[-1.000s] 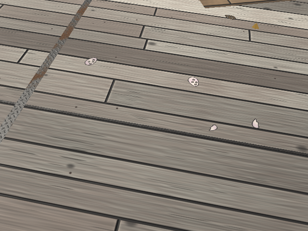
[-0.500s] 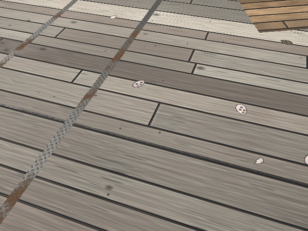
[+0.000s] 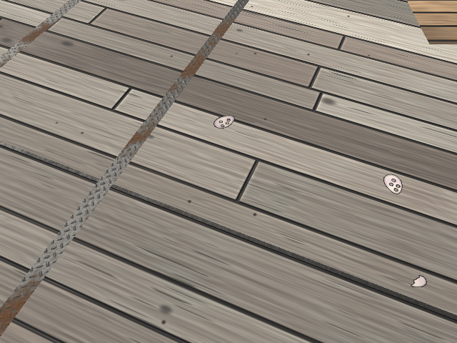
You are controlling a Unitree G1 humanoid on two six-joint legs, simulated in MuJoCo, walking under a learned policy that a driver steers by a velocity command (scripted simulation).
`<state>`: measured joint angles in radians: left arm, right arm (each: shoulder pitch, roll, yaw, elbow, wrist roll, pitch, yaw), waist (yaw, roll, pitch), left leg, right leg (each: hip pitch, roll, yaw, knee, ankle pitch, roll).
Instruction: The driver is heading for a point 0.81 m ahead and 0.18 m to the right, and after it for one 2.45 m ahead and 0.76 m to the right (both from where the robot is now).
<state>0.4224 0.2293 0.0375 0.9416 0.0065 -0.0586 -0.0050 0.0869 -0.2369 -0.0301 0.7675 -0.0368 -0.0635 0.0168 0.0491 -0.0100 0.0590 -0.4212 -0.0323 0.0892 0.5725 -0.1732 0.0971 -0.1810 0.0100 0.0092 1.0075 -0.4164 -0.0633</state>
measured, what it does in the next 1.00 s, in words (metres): walks ahead: right foot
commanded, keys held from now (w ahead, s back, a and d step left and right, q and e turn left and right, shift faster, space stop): w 0.84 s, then w+e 0.16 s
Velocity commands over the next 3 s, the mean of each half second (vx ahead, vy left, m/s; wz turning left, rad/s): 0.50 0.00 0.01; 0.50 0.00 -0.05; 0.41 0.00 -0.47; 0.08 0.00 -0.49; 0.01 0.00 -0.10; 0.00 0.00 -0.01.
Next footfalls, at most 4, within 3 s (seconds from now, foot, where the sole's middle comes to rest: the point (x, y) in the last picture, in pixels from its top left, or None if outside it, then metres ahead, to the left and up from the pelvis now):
0.50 right None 0.44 -0.09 -0.76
1.04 left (212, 249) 0.73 0.10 -0.76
1.52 right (282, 205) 0.91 -0.12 -0.76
2.10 left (228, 195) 0.94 0.06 -0.76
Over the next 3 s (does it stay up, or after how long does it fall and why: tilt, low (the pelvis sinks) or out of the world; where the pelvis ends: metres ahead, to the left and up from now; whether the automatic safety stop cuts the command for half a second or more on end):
stays up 0.85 -0.01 0.02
